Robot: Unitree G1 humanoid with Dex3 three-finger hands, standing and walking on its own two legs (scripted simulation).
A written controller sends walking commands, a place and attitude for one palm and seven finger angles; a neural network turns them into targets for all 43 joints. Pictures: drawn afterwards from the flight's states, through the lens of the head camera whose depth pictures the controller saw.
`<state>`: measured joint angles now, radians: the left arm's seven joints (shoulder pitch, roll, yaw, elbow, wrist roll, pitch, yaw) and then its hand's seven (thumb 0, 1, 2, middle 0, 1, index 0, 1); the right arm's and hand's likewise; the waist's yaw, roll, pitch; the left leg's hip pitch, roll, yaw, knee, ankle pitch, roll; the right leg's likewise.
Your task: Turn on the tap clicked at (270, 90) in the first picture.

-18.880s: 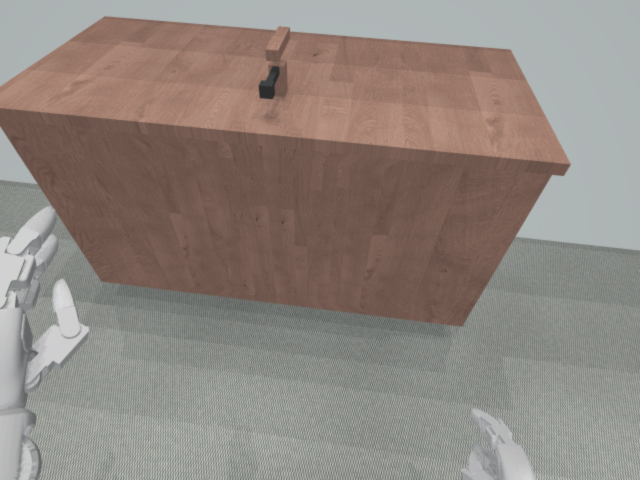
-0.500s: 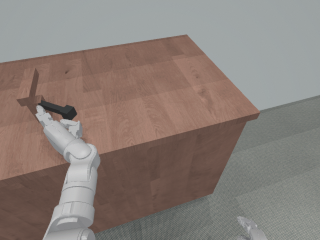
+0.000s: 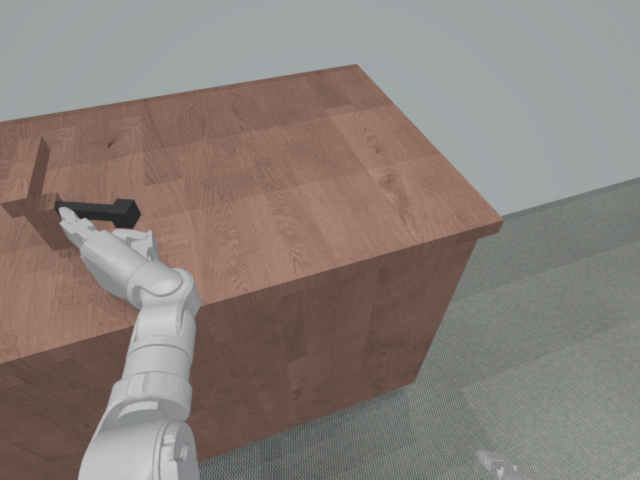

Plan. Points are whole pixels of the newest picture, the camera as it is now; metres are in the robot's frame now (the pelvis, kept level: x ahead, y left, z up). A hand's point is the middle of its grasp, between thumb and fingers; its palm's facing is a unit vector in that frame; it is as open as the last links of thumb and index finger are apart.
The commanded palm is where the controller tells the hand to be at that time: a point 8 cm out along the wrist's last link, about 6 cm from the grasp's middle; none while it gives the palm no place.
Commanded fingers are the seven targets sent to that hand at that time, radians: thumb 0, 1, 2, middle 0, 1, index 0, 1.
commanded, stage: push the lever round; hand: left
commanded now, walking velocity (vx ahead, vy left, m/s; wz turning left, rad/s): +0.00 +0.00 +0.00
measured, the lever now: (124, 213) +0.43 +0.28 +0.11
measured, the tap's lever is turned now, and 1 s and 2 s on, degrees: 65 86 86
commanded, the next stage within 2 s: lift the hand up off the lever in 0.48 s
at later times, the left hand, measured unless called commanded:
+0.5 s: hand (153, 230) +0.42 +0.24 +0.10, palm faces +0.85 -0.52 -0.08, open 7.8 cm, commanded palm +0.37 +0.26 +0.10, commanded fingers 0.00 0.90 0.90 -0.15 -0.15 -0.15 -0.15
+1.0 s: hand (149, 220) +0.42 +0.24 +0.11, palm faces +0.85 -0.52 -0.07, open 7.9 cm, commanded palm +0.37 +0.25 +0.12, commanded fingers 0.00 0.90 0.90 -0.15 -0.15 -0.15 -0.15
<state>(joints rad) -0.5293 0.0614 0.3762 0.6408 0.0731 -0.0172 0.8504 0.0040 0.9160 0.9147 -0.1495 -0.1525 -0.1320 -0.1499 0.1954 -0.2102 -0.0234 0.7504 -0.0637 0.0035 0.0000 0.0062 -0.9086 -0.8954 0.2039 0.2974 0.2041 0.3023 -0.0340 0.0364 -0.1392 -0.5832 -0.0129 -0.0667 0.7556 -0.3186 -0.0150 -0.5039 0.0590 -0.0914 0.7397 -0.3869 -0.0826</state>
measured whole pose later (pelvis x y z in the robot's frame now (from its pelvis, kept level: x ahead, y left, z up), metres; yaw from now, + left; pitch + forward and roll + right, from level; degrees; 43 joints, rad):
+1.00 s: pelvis -0.01 +0.00 +0.00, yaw -1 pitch +9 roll +0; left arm -0.64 0.14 0.47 0.76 0.10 -0.05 0.84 0.02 0.90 0.90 -0.15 -0.15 -0.13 -0.15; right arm 0.26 -0.21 -0.03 0.77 -0.08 -0.01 0.00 0.01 -0.91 -0.90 0.20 0.30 0.20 0.30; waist -0.08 0.04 -0.13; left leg -0.60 0.00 -0.05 0.75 -0.30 -0.02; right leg -0.53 0.07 -0.08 0.74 -0.37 -0.09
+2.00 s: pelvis +0.01 +0.00 +0.02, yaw +0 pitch +4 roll +0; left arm -0.53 0.05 0.33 0.44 0.03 0.23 0.80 0.01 0.90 0.90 -0.15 -0.15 -0.15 -0.15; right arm 0.14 -0.20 -0.01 0.77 -0.04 -0.01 -0.02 0.01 -0.91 -0.90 0.20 0.30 0.20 0.30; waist 0.01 0.04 -0.11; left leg -0.40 -0.02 -0.06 0.60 -0.27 -0.01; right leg -0.33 0.05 -0.08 0.61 -0.35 -0.08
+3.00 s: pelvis +0.01 +0.00 +0.03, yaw -1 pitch +0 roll +0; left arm -0.48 0.05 0.30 0.30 0.00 0.36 0.77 0.01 0.90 0.90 -0.15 -0.15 -0.15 -0.15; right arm 0.07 -0.19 0.02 0.78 -0.02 -0.02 -0.04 0.01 -0.91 -0.90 0.20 0.30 0.20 0.30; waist 0.05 0.04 -0.09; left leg -0.28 -0.02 -0.05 0.51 -0.23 -0.01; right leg -0.22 0.05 -0.06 0.51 -0.30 -0.08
